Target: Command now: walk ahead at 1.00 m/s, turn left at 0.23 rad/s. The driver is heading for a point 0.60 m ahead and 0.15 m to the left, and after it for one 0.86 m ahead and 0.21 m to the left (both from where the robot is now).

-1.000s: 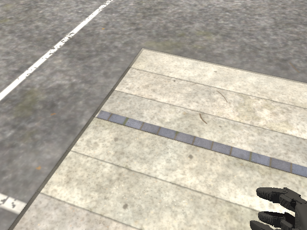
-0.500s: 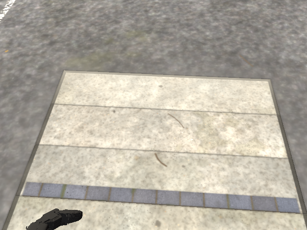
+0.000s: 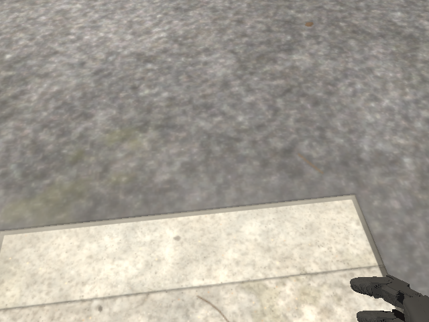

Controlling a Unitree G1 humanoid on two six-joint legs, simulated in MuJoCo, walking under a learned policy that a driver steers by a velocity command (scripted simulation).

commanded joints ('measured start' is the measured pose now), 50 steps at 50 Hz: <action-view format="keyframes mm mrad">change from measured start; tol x64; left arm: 1 -143 98 20 -92 38 -4 22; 50 -107 67 -11 -151 -37 35 50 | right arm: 1 628 -260 -115 117 4 6 -33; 50 125 -139 -90 20 17 -3 19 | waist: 1 -372 50 -292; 50 -48 -47 -114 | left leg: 1 792 107 -182 131 -224 116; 3 944 297 -930 -208 -512 313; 16 214 38 -423 -368 119 115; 20 370 10 -394 126 462 40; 23 -198 -70 -174 937 -472 13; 40 550 -116 24 141 62 81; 43 1137 392 -679 126 1076 312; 50 254 206 -357 -162 536 226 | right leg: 1 -426 -159 -122 966 812 71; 2 -868 30 -109 1245 -58 150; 16 -549 -184 -196 276 526 188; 23 282 -691 706 -26 -360 -38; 35 -412 -363 -395 -232 642 129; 40 -389 -390 -405 340 1256 123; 43 -852 -171 -68 1276 -257 215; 50 -754 -306 -106 944 -8 239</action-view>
